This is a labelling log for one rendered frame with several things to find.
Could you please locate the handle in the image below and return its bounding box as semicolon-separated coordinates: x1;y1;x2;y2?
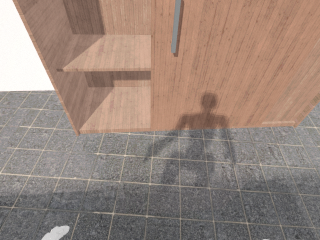
171;0;181;53

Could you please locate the robot left hand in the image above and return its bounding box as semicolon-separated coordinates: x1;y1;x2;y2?
42;225;70;240

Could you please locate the wardrobe door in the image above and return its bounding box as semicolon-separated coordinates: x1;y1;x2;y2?
264;38;320;122
150;0;320;130

